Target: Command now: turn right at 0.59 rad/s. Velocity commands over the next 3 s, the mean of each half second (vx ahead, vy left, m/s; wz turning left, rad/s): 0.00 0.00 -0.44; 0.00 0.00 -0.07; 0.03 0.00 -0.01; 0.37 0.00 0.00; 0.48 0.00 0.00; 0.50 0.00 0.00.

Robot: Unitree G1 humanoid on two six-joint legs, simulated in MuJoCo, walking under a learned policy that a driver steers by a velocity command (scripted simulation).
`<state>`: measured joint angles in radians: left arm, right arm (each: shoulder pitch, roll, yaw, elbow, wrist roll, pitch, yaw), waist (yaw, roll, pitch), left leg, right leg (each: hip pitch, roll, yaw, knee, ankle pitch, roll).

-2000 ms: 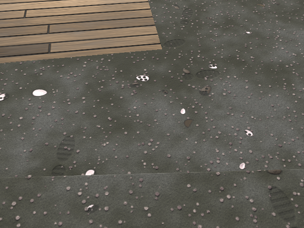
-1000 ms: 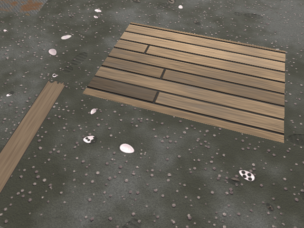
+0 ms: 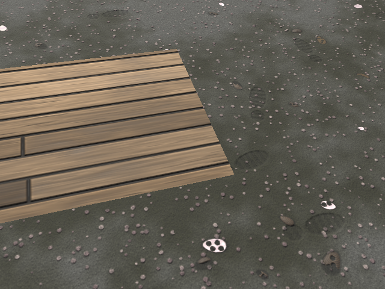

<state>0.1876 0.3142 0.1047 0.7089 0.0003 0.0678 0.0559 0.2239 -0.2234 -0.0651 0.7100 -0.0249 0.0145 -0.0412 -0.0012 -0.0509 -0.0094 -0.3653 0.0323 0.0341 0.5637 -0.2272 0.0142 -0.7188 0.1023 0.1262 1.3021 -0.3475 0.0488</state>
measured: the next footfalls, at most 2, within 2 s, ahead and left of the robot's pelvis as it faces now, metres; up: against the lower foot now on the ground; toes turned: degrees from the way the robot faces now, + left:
right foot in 0.30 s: +0.04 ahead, -0.13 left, +0.00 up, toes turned -12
left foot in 0.64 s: +0.11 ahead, +0.11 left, +0.00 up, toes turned -13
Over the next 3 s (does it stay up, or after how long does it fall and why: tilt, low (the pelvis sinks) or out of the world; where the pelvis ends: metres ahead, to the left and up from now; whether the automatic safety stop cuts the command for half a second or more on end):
stays up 0.82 -0.07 0.02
